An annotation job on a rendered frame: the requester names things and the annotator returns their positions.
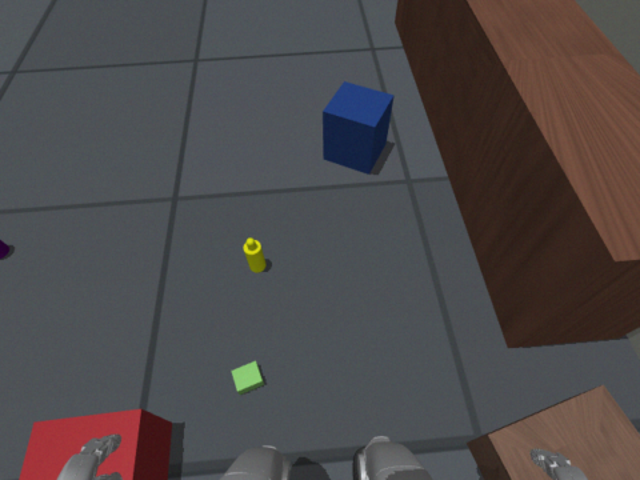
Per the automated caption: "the left robot hand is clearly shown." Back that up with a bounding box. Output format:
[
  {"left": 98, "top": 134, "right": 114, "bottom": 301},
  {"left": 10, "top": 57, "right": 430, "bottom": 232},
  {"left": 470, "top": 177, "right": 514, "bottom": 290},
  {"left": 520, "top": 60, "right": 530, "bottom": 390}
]
[{"left": 57, "top": 434, "right": 123, "bottom": 480}]

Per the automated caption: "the right robot hand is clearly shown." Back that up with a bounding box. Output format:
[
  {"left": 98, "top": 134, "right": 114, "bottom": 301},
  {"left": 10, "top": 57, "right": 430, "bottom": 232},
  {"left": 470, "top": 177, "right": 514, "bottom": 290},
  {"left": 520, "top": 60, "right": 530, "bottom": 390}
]
[{"left": 530, "top": 449, "right": 588, "bottom": 480}]

